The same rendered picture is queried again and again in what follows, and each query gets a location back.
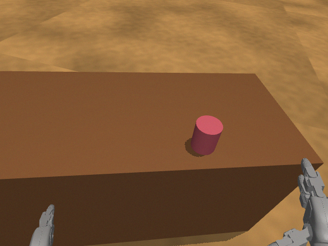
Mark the left robot hand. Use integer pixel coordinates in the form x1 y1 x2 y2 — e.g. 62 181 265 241
29 204 55 246

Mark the can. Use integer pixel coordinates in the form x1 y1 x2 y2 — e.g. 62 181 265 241
191 115 223 155

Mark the right robot hand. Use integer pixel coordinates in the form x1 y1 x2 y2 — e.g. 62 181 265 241
268 158 328 246

